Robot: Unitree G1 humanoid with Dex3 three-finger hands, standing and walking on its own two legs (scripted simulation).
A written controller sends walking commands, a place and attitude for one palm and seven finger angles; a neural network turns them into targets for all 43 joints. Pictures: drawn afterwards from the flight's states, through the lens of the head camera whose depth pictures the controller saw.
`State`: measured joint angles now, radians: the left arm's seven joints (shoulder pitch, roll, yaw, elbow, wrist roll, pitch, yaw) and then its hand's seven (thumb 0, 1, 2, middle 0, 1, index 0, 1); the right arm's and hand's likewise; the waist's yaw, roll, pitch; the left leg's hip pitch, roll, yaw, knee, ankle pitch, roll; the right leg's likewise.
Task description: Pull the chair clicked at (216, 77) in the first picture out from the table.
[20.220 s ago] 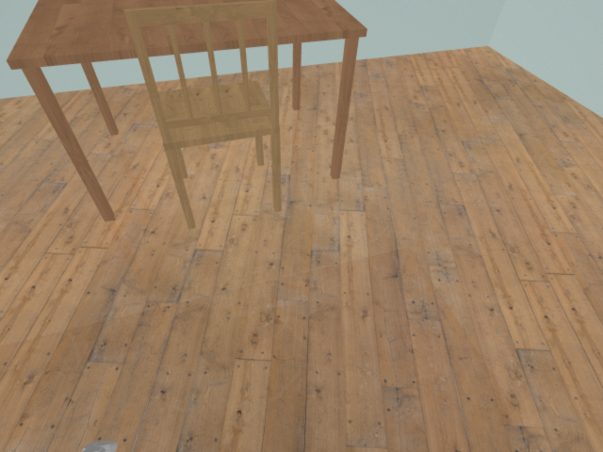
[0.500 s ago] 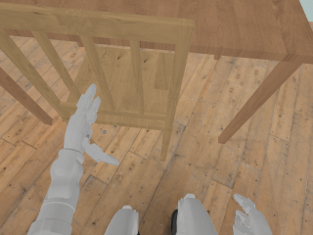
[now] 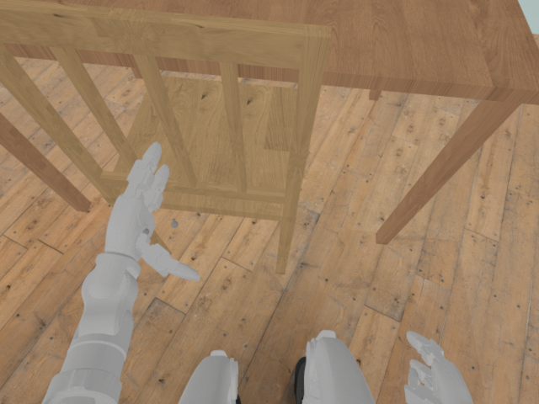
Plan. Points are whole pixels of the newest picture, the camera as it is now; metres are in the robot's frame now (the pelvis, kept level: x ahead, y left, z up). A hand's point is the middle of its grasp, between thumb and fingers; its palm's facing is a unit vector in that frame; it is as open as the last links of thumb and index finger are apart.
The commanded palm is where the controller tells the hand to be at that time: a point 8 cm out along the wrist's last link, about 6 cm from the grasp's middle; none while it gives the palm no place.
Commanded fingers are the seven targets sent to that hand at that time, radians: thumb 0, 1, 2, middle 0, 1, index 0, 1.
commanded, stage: aim the fingers beside a spindle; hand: left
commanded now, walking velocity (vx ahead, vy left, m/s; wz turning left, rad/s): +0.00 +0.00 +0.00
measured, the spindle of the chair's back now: (173, 134) +0.51 +0.15 +0.04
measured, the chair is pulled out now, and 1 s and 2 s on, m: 0.00 -0.03 -0.09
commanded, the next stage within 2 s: push the fingers through the gap in 0.08 s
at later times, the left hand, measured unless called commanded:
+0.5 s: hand (180, 209) +0.39 +0.13 +0.02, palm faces -0.15 -0.99 -0.06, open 16.9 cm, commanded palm +0.38 +0.19 +0.02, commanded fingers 0.00 -0.50 0.30 -0.06 -0.08 -0.06 -0.08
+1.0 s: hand (184, 189) +0.42 +0.13 +0.02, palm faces -0.12 -0.99 -0.07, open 16.8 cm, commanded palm +0.42 +0.19 +0.02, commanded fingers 0.00 -0.50 0.30 -0.06 -0.08 -0.06 -0.08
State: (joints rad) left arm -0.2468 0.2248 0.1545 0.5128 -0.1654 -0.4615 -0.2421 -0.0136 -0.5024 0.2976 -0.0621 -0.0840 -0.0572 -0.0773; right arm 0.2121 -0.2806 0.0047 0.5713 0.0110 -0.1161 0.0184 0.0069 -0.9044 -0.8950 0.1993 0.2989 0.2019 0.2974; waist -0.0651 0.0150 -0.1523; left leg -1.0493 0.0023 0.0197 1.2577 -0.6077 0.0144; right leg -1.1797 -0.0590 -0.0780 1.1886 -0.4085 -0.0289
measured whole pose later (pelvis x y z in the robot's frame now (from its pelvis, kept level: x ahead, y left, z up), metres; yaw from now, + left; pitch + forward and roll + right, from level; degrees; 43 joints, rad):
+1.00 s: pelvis -0.02 +0.00 -0.01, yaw +0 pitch +24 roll +0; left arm -0.64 0.28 0.21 0.93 -0.11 -0.52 -0.20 -0.01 -0.50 0.30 -0.06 -0.08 -0.10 -0.12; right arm 0.27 -0.29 0.01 0.63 -0.01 -0.11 0.02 0.00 -0.90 -0.89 0.20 0.30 0.20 0.30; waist -0.11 0.02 -0.14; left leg -1.14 -0.01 0.01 1.30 -0.58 0.02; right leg -1.25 -0.07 -0.08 1.21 -0.37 -0.03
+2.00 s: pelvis +0.00 +0.02 -0.01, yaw -1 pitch +27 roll -1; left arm -0.74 0.33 0.28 1.01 -0.07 -0.52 -0.18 -0.01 -0.50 0.30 -0.08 -0.13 -0.07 -0.13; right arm 0.31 -0.27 0.02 0.60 -0.03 0.00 0.06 0.00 -0.90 -0.89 0.20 0.30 0.20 0.30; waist -0.16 0.02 -0.15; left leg -1.14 0.01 0.03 1.28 -0.61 0.04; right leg -1.26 -0.04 -0.06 1.18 -0.38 -0.01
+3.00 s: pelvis -0.01 +0.01 -0.01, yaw -2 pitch +26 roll -1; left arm -0.70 0.33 0.29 0.98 -0.10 -0.52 -0.21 0.01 0.87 0.89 -0.50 -1.45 -0.50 -1.45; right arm 0.33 -0.28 0.02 0.60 -0.02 -0.02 0.05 0.00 -0.91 -0.89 0.20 0.30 0.20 0.30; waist -0.15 0.02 -0.15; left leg -1.14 0.01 0.04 1.29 -0.60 0.03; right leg -1.27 -0.04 -0.05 1.19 -0.37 -0.01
